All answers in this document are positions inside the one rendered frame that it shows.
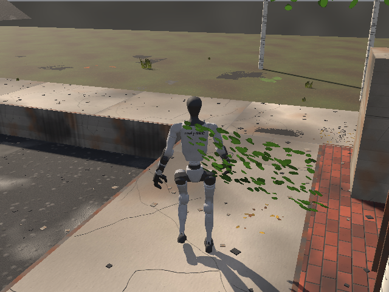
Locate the robot left foot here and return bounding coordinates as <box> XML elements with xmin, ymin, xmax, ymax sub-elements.
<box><xmin>177</xmin><ymin>233</ymin><xmax>187</xmax><ymax>243</ymax></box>

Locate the right robot thigh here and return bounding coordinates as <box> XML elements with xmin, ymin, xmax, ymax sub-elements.
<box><xmin>203</xmin><ymin>170</ymin><xmax>216</xmax><ymax>214</ymax></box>

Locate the robot left hand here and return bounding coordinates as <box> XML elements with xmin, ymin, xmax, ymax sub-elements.
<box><xmin>153</xmin><ymin>172</ymin><xmax>167</xmax><ymax>189</ymax></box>

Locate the robot right hand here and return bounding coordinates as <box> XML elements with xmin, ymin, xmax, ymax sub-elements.
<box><xmin>221</xmin><ymin>165</ymin><xmax>232</xmax><ymax>175</ymax></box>

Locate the left robot upper arm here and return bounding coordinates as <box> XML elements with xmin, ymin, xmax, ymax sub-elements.
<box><xmin>164</xmin><ymin>123</ymin><xmax>182</xmax><ymax>157</ymax></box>

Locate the robot left forearm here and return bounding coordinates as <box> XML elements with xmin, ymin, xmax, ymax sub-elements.
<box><xmin>155</xmin><ymin>147</ymin><xmax>170</xmax><ymax>175</ymax></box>

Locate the robot right forearm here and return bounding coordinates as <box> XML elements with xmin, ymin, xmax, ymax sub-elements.
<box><xmin>220</xmin><ymin>145</ymin><xmax>230</xmax><ymax>164</ymax></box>

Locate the right robot upper arm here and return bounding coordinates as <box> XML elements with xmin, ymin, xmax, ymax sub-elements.
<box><xmin>207</xmin><ymin>122</ymin><xmax>226</xmax><ymax>155</ymax></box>

